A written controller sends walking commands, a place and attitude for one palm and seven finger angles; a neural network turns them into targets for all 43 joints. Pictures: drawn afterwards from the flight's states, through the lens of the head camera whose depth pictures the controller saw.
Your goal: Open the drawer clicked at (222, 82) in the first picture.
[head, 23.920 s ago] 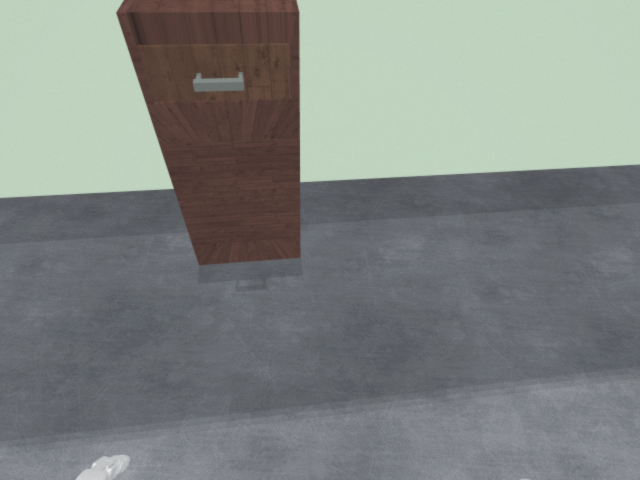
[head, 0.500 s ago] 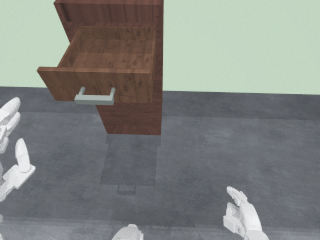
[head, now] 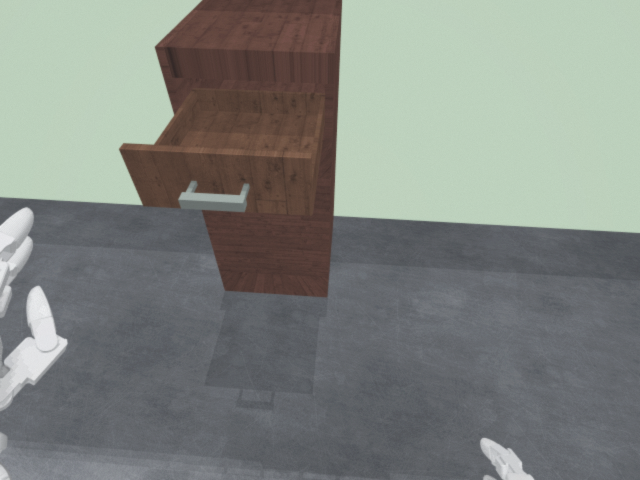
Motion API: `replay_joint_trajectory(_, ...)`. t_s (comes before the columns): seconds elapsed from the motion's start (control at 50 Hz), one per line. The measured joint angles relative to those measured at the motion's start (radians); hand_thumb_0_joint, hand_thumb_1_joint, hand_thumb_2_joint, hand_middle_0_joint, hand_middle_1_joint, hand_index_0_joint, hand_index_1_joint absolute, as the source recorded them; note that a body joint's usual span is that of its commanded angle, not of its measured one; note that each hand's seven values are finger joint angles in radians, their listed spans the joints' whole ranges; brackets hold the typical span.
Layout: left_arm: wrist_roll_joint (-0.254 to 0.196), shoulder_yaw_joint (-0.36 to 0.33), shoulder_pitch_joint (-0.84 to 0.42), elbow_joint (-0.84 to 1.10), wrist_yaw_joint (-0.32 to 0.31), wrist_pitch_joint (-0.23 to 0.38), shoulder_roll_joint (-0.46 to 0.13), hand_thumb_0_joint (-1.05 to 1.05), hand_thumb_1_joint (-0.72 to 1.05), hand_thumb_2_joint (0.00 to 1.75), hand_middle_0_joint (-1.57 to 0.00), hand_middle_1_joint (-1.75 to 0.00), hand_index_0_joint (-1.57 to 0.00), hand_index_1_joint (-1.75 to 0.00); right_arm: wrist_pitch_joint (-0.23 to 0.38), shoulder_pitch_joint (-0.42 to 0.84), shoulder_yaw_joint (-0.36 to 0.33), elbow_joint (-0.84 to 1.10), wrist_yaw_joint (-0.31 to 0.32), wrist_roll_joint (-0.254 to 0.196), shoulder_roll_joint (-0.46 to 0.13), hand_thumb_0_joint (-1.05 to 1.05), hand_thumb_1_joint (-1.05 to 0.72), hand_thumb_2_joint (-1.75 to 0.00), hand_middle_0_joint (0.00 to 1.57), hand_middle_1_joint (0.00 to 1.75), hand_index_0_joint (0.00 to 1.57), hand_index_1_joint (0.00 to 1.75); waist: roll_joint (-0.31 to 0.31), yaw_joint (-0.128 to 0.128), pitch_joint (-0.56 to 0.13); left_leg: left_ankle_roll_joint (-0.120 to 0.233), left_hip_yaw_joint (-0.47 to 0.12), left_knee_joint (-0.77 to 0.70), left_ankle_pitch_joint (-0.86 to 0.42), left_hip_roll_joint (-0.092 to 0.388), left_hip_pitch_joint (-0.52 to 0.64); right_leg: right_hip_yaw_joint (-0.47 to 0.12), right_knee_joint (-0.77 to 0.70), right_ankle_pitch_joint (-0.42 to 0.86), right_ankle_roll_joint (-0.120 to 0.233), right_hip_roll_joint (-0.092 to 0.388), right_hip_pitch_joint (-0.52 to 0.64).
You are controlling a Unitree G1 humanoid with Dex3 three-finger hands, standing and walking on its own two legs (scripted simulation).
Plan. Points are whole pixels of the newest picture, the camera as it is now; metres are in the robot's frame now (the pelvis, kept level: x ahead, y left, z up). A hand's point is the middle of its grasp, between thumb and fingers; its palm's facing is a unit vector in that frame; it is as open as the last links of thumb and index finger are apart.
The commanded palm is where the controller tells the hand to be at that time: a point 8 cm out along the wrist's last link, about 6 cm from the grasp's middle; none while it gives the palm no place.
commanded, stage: stop stepping back and stand still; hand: left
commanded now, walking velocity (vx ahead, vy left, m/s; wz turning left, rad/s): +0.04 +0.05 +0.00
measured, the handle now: (216, 194) +0.60 +0.23 +0.01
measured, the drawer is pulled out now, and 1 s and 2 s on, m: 0.30 0.30 0.30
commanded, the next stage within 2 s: let the arm hang, fingers relaxed in 0.10 s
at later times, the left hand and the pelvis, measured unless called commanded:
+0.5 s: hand out of the picture +0.07 +0.19 -0.16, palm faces -0.04 -0.98 -0.19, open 7.3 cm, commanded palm none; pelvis +0.00 +0.02 -0.01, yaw +2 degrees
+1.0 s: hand out of the picture +0.03 +0.27 -0.15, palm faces +0.03 -0.95 -0.32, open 7.3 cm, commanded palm none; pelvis +0.00 +0.04 +0.02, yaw +2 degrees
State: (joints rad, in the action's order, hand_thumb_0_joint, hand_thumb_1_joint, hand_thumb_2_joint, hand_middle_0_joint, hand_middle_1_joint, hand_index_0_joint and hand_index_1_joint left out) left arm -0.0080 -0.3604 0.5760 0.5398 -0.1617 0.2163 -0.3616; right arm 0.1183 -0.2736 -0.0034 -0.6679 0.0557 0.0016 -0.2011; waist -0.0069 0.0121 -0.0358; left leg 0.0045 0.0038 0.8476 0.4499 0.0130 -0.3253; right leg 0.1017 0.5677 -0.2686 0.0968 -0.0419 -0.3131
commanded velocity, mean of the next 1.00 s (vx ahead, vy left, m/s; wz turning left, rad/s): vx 0.00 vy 0.00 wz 0.00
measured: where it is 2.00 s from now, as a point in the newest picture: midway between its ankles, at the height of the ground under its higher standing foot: outside the picture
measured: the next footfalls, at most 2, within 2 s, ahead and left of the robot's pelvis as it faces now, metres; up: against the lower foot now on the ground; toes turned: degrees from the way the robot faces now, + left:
left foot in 0.22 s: +0.06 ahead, +0.14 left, +0.00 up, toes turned +2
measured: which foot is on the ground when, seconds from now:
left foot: up 0.00-0.20, down 0.22-1.00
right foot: down 0.00-1.00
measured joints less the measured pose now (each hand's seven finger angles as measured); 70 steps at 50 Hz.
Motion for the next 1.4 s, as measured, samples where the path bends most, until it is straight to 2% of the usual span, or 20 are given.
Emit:
replay_joint_trajectory(0.04, 0.001, 0.004, -0.015, -0.008, 0.007, 0.013, 0.017, 0.01, 0.89, 0.9, -0.21, -0.3, -0.22, -0.3, -0.016, 0.02, 0.003, -0.004, -0.007, 0.003, 0.005, 0.02, -0.9, -0.9, 0.2, 0.3, 0.2, 0.3, 0.012, -0.011, 0.01, -0.001, 0.008, 0.104, -0.028, -0.008, -0.061, -0.009, -0.041, 0.028, -0.003, 0.005, 0.014)
replay_joint_trajectory(0.08, 0.0, -0.002, -0.003, -0.006, 0.011, 0.022, 0.02, 0.01, 0.89, 0.9, -0.21, -0.3, -0.22, -0.3, -0.025, 0.032, 0.008, 0.009, -0.01, 0.006, 0.011, 0.02, -0.9, -0.9, 0.2, 0.3, 0.2, 0.3, 0.027, -0.009, 0.014, -0.002, 0.026, 0.087, -0.071, -0.004, -0.088, -0.017, -0.086, 0.054, -0.005, 0.011, 0.026)
replay_joint_trajectory(0.16, -0.002, -0.004, 0.037, 0.027, 0.008, 0.022, 0.001, 0.01, 0.89, 0.9, -0.21, -0.3, -0.22, -0.3, -0.018, 0.036, 0.013, 0.046, -0.001, 0.008, 0.014, 0.02, -0.9, -0.9, 0.2, 0.3, 0.2, 0.3, 0.05, -0.005, 0.02, 0.006, 0.057, -0.153, -0.119, 0.01, -0.039, -0.024, -0.139, 0.081, -0.015, 0.019, 0.047)
replay_joint_trajectory(0.2, -0.004, 0.003, 0.055, 0.056, 0.005, 0.018, -0.002, 0.01, 0.89, 0.9, -0.21, -0.3, -0.22, -0.3, -0.007, 0.033, 0.011, 0.064, 0.005, 0.011, 0.0, 0.01, -0.9, -0.9, 0.2, 0.3, 0.2, 0.3, 0.037, -0.006, 0.023, 0.012, 0.056, -0.292, -0.15, 0.016, 0.018, -0.019, -0.137, 0.076, -0.024, 0.01, 0.05)
replay_joint_trajectory(0.22, 0.014, 0.023, 0.035, 0.018, 0.019, 0.03, -0.004, 0.01, 0.89, 0.9, -0.21, -0.3, -0.22, -0.3, 0.015, 0.032, -0.001, 0.058, -0.014, 0.011, -0.022, 0.01, -0.9, -0.9, 0.2, 0.3, 0.2, 0.3, 0.009, -0.008, 0.013, 0.025, 0.031, -0.323, -0.214, 0.022, 0.024, -0.004, -0.102, 0.056, -0.033, 0.004, 0.025)
replay_joint_trajectory(0.24, 0.028, 0.057, -0.016, -0.069, 0.046, 0.017, -0.008, 0.01, 0.89, 0.9, -0.21, -0.3, -0.21, -0.3, 0.016, 0.042, -0.013, 0.039, -0.036, 0.011, -0.045, 0.01, -0.9, -0.9, 0.2, 0.3, 0.2, 0.3, -0.011, -0.011, 0.005, 0.012, 0.016, -0.313, -0.223, 0.019, 0.008, 0.003, -0.033, 0.013, -0.052, 0.012, -0.016)
replay_joint_trajectory(0.3, 0.048, 0.168, -0.188, -0.455, 0.103, -0.136, 0.023, 0.0, 0.9, 0.9, -0.2, -0.3, -0.21, -0.3, -0.044, 0.093, -0.022, -0.034, -0.06, 0.023, -0.08, 0.01, -0.9, -0.9, 0.2, 0.3, 0.2, 0.3, -0.026, -0.002, 0.005, 0.013, 0.018, -0.245, -0.171, -0.03, -0.031, -0.073, 0.201, -0.165, -0.089, 0.041, -0.114)
replay_joint_trajectory(0.34, 0.048, 0.224, -0.267, -0.712, 0.125, -0.219, 0.057, 0.0, 0.9, 0.9, -0.2, -0.3, -0.2, -0.3, -0.071, 0.107, -0.013, -0.057, -0.059, 0.032, -0.078, 0.01, -0.9, -0.9, 0.2, 0.3, 0.2, 0.3, -0.021, 0.014, 0.017, 0.02, 0.021, -0.232, -0.161, -0.053, -0.032, -0.116, 0.251, -0.197, -0.096, 0.047, -0.128)
replay_joint_trajectory(0.36, 0.048, 0.248, -0.29, -0.818, 0.133, -0.245, 0.07, 0.0, 0.91, 0.9, -0.2, -0.3, -0.2, -0.3, -0.08, 0.108, -0.004, -0.063, -0.058, 0.034, -0.071, 0.01, -0.9, -0.9, 0.2, 0.3, 0.2, 0.3, -0.011, 0.019, 0.029, 0.019, 0.024, -0.227, -0.159, -0.061, -0.028, -0.129, 0.226, -0.172, -0.096, 0.049, -0.113)
replay_joint_trajectory(0.4, 0.048, 0.296, -0.308, -0.988, 0.146, -0.267, 0.096, 0.0, 0.91, 0.9, -0.2, -0.3, -0.2, -0.3, -0.097, 0.105, 0.01, -0.078, -0.059, 0.026, -0.054, 0.01, -0.9, -0.9, 0.2, 0.3, 0.2, 0.3, 0.014, 0.018, 0.057, 0.01, 0.034, -0.201, -0.143, -0.062, -0.02, -0.143, 0.154, -0.048, -0.088, 0.046, -0.073)
replay_joint_trajectory(0.46, 0.044, 0.37, -0.298, -1.188, 0.167, -0.273, 0.15, 0.01, 0.91, 0.9, -0.2, -0.3, -0.2, -0.3, -0.125, 0.086, 0.008, -0.123, -0.06, 0.014, -0.04, 0.01, -0.9, -0.9, 0.2, 0.3, 0.2, 0.3, 0.006, 0.03, 0.096, -0.002, 0.006, -0.191, -0.108, -0.039, 0.002, -0.115, 0.129, -0.061, -0.059, 0.023, -0.029)
replay_joint_trajectory(0.5, 0.037, 0.393, -0.282, -1.281, 0.172, -0.27, 0.178, 0.01, 0.92, 0.9, -0.2, -0.3, -0.2, -0.3, -0.141, 0.069, 0.007, -0.163, -0.06, 0.013, -0.033, 0.01, -0.9, -0.9, 0.2, 0.3, 0.2, 0.3, 0.011, 0.025, 0.116, -0.003, -0.008, -0.216, -0.139, -0.027, 0.02, -0.103, 0.085, -0.051, -0.054, 0.011, 0.001)
replay_joint_trajectory(0.6, 0.025, 0.358, -0.288, -1.438, 0.153, -0.253, 0.143, 0.0, 0.97, 0.9, -0.21, -0.3, -0.21, -0.3, -0.153, 0.026, 0.01, -0.273, -0.052, 0.012, -0.011, 0.01, -0.9, -0.9, 0.2, 0.3, 0.2, 0.3, 0.039, -0.011, 0.145, -0.007, -0.021, -0.305, -0.196, -0.012, 0.062, -0.093, -0.043, 0.018, -0.057, -0.004, 0.063)
replay_joint_trajectory(0.7, 0.023, 0.345, -0.295, -1.548, 0.15, -0.245, 0.114, 0.0, 0.95, 0.9, -0.21, -0.3, -0.21, -0.3, -0.152, 0.011, 0.005, -0.345, -0.043, 0.012, -0.016, 0.01, -0.9, -0.9, 0.2, 0.3, 0.2, 0.3, 0.021, -0.023, 0.139, 0.003, -0.016, -0.373, -0.231, -0.013, 0.092, -0.099, -0.134, 0.068, -0.066, -0.002, 0.103)
replay_joint_trajectory(0.98, 0.027, 0.341, -0.383, -1.648, 0.145, -0.219, 0.083, 0.0, 0.91, 0.9, -0.2, -0.3, -0.2, -0.3, -0.128, 0.076, -0.005, -0.417, -0.046, 0.011, -0.04, 0.01, -0.9, -0.9, 0.2, 0.3, 0.2, 0.3, -0.019, -0.015, 0.097, 0.021, 0.007, -0.467, -0.272, -0.037, 0.158, -0.123, -0.189, 0.093, -0.086, 0.023, 0.146)
replay_joint_trajectory(1.4, 0.028, 0.343, -0.476, -1.645, 0.153, -0.204, 0.059, 0.0, 0.91, 0.9, -0.2, -0.3, -0.21, -0.3, -0.118, 0.144, -0.015, -0.44, -0.048, 0.01, -0.105, 0.01, -0.9, -0.9, 0.2, 0.3, 0.2, 0.3, 0.008, 0.002, 0.114, 0.017, 0.017, -0.515, -0.277, -0.031, 0.196, -0.135, -0.232, 0.099, -0.084, 0.018, 0.178)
